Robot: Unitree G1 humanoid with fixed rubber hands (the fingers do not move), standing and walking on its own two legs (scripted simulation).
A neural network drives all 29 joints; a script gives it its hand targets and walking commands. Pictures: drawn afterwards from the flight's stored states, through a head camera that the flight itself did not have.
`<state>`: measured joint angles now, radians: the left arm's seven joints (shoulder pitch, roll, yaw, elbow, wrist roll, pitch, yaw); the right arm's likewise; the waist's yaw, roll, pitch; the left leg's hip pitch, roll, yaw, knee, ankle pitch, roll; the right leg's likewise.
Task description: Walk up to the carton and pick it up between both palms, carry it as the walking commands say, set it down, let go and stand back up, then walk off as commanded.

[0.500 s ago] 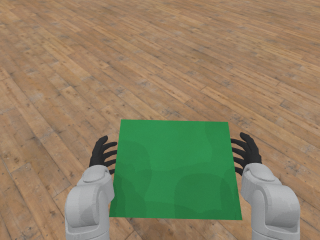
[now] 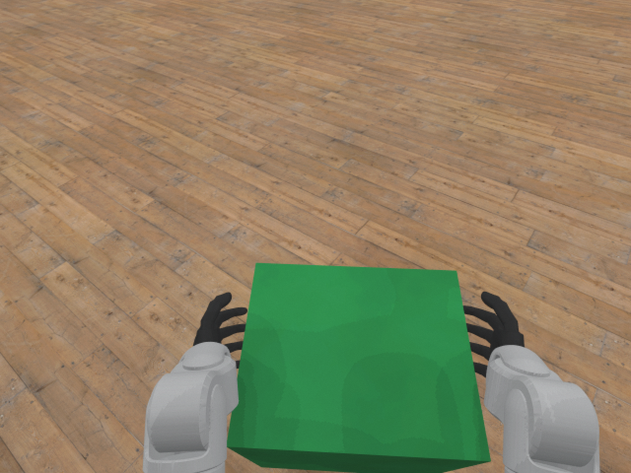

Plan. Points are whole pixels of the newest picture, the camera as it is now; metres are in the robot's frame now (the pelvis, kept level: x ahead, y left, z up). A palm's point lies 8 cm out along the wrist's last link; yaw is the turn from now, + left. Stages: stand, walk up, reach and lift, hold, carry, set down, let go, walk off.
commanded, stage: carry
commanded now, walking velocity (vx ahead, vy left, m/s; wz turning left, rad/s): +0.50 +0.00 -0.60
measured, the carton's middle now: (348, 379) +0.28 +0.00 -0.03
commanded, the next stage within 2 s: none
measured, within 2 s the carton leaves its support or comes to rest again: neither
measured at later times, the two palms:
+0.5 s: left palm (348, 158) +0.65 +0.01 +0.07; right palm (538, 204) +0.51 -0.28 +0.08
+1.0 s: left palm (476, 86) +0.92 -0.28 +0.08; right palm out of the picture +0.74 -0.55 +0.07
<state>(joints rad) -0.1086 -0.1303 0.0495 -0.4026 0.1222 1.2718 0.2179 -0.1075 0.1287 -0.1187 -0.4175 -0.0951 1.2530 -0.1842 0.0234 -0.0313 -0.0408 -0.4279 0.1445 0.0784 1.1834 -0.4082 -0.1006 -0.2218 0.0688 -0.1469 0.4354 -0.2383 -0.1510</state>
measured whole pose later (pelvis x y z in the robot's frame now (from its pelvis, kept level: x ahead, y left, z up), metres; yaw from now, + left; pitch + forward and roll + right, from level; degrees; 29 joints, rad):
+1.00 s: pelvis +0.62 -0.26 +0.00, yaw -37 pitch +3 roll +3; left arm -0.12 -0.13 0.04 -0.47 0.11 1.23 0.23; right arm -0.11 0.13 -0.12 -0.46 -0.08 1.19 -0.16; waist 0.03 -0.02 0.05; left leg -0.53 0.14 0.04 1.07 -0.34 -0.07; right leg -0.28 0.09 -0.06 0.41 -0.19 -0.16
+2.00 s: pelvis +0.94 -0.65 +0.00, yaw -57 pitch +2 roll +1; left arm -0.14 -0.13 0.06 -0.40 0.13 1.19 0.21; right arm -0.15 0.13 -0.13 -0.40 -0.10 1.17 -0.17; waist 0.02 0.04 -0.01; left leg -0.36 0.09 0.10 0.68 -0.41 -0.02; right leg -0.34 0.05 -0.15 0.41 -0.12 -0.13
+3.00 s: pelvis +1.01 -0.54 -0.01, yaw -71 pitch +3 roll -1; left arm -0.13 -0.13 0.06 -0.37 0.14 1.20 0.18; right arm -0.10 0.13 -0.11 -0.42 -0.10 1.19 -0.19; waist -0.02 0.03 -0.10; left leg -0.31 0.10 0.13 0.58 -0.32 -0.02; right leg -0.32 0.03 -0.07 0.55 -0.27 -0.04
